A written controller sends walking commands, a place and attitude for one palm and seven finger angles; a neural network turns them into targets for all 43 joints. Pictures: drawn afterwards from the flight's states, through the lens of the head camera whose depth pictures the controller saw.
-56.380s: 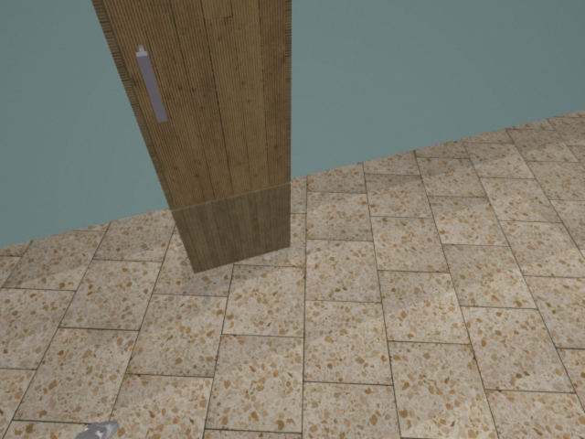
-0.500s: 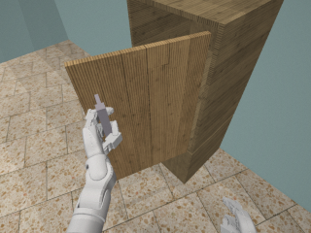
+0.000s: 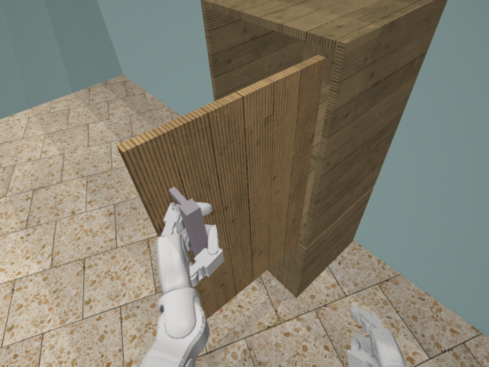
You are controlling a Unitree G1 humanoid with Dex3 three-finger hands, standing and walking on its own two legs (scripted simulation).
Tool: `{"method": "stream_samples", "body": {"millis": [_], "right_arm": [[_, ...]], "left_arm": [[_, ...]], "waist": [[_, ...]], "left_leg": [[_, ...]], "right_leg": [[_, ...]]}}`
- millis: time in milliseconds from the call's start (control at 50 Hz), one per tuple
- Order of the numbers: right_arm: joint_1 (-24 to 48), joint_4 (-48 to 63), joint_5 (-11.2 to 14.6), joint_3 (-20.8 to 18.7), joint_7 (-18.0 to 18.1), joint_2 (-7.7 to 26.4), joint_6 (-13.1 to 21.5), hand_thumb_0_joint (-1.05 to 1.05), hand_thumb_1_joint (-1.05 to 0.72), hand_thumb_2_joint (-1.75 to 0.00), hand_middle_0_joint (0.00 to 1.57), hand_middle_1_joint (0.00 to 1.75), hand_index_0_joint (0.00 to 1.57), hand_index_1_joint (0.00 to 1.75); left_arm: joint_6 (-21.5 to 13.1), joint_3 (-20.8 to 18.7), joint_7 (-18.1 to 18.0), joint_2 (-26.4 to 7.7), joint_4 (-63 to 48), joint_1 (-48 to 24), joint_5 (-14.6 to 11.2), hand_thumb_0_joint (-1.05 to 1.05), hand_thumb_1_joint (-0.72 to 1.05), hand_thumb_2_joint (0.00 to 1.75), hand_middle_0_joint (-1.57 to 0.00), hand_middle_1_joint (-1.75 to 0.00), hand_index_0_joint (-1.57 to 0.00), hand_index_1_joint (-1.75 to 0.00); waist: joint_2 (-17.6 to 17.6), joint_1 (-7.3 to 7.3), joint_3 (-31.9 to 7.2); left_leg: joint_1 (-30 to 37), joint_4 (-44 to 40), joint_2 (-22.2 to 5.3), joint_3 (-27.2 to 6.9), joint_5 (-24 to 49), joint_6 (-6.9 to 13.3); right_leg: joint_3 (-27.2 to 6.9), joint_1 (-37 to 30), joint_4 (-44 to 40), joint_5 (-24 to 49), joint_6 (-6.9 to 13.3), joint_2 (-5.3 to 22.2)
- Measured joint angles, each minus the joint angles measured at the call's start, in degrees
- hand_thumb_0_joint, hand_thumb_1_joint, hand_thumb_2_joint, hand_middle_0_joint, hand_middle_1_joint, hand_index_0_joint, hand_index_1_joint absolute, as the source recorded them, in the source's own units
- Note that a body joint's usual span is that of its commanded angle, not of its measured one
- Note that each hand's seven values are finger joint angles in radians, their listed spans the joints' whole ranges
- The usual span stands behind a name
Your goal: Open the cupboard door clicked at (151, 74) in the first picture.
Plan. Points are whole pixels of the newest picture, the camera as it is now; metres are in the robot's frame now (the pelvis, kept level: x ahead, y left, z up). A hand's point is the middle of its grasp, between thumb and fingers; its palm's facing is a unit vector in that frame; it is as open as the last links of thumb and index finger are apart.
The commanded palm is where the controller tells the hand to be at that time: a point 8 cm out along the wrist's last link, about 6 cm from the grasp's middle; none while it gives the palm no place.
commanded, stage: open thumb and fingers to let go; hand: left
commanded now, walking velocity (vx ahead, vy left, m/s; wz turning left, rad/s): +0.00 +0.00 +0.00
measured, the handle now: (191, 229) +0.31 +0.10 +0.09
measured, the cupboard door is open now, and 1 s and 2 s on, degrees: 88 87 89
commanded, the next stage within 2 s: slide the hand sideways off the handle in 0.72 s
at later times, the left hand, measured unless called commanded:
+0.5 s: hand (210, 248) +0.27 +0.07 +0.10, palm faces +0.29 -0.96 -0.01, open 13.6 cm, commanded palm +0.23 +0.10 +0.09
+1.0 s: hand (202, 263) +0.25 +0.08 +0.09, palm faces -0.15 -0.99 -0.07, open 15.9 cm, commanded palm +0.24 +0.11 +0.09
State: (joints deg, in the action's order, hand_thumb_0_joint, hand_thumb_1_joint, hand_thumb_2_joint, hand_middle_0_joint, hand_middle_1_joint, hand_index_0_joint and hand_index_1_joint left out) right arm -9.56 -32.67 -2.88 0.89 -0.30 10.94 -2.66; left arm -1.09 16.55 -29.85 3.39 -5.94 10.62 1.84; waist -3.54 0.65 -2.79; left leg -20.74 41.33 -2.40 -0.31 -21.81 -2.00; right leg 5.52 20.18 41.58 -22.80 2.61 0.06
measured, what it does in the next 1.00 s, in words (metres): stands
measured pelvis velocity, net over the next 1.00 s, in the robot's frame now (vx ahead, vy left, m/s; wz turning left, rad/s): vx -0.03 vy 0.03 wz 0.01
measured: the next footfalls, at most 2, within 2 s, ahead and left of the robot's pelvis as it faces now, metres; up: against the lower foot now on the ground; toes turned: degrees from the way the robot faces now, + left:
none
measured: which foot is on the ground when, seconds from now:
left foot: down 0.00-1.00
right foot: down 0.00-1.00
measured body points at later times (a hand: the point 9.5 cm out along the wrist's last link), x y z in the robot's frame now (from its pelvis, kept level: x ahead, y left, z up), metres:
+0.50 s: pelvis -0.02 +0.01 +0.00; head -0.02 -0.01 +0.45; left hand +0.25 +0.12 +0.10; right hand +0.16 -0.20 -0.10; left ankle +0.00 +0.14 -0.72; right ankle -0.01 -0.09 -0.72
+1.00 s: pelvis -0.03 +0.03 +0.00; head -0.03 +0.01 +0.45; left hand +0.25 +0.13 +0.10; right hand +0.15 -0.18 -0.09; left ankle +0.00 +0.14 -0.72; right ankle -0.01 -0.09 -0.72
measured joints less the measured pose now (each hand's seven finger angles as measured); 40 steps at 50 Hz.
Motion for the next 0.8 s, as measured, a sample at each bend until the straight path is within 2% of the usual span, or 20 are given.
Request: {"method": "stream_samples", "body": {"millis": [160,380,460,660,800], "right_arm": [[0.5,0.5,0.1,0.2,0.2,-0.3,0.3,0.01,-0.91,-0.90,0.20,0.30,0.20,0.30],[-0.4,0.2,0.3,0.0,0.0,-0.2,0.3,0.01,-0.91,-0.90,0.20,0.30,0.20,0.30],[-0.6,-0.4,0.3,0.0,0.0,-0.2,0.2,0.01,-0.91,-0.90,0.20,0.30,0.20,0.30],[-0.3,-1.4,0.4,0.4,0.2,-0.6,-0.1,0.01,-0.91,-0.90,0.20,0.30,0.20,0.30],[0.3,-1.5,0.4,0.5,0.0,-0.7,-0.3,0.01,-0.91,-0.90,0.20,0.30,0.20,0.30]], "left_arm": [[-0.9,-1.6,0.7,0.9,2.1,-2.0,0.1,0.02,0.44,0.70,-0.36,-1.31,-0.38,-1.31],[-1.4,-0.8,-0.4,1.0,4.1,-4.5,0.9,0.01,-0.17,0.43,-0.32,-1.24,-0.33,-1.23],[-1.3,-0.4,-1.3,1.2,5.4,-5.9,1.1,0.00,-0.34,0.36,-0.30,-1.18,-0.30,-1.17],[-0.9,0.0,-2.1,1.7,8.4,-9.3,1.0,-0.01,-0.48,0.30,-0.24,-0.82,-0.25,-0.81],[-0.7,0.0,-1.4,1.9,9.5,-10.3,1.1,-0.01,-0.49,0.30,-0.34,-0.66,-0.34,-0.67]], "waist": [[0.4,-0.81,0.1],[0.6,-0.74,0.5],[0.6,-0.71,0.7],[0.9,-0.76,1.0],[1.1,-1.26,1.1]], "left_leg": [[-0.4,-0.7,0.3,-0.3,1.0,0.0],[-1.6,0.4,0.6,-0.1,1.1,0.4],[-1.9,0.7,0.7,0.0,1.2,0.6],[-2.0,0.7,0.9,0.2,1.7,1.1],[-2.0,0.5,1.1,0.4,2.0,1.4]], "right_leg": [[0.3,0.4,-0.3,0.7,0.1,0.3],[0.1,1.5,0.5,1.1,-0.3,0.7],[0.0,1.7,0.5,1.3,-0.5,0.7],[-0.3,1.7,0.1,2.0,-0.9,0.9],[-0.4,1.6,-0.3,2.6,-1.3,1.1]]}}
